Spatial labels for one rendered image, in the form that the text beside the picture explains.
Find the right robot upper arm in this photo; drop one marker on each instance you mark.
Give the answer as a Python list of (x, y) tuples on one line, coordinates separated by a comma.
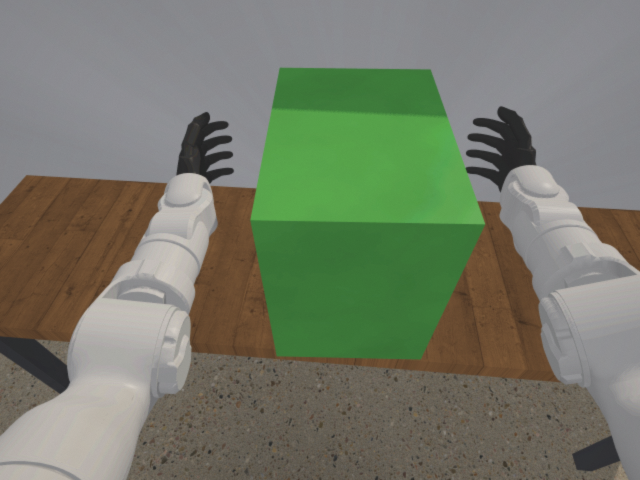
[(591, 336)]

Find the left robot upper arm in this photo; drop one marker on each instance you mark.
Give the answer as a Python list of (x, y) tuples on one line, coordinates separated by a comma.
[(126, 355)]

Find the robot left forearm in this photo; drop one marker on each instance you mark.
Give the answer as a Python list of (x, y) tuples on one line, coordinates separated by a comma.
[(169, 257)]

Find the table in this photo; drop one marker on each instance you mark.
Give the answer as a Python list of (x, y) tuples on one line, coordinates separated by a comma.
[(62, 240)]

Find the robot right hand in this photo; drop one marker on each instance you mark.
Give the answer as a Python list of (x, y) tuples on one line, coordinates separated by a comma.
[(516, 148)]

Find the robot right forearm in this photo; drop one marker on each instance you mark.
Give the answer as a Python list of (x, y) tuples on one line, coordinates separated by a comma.
[(549, 233)]

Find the carton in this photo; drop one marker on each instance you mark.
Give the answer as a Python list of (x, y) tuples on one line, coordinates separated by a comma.
[(364, 216)]

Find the robot left hand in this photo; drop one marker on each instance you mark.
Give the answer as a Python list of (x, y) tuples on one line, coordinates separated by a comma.
[(192, 157)]

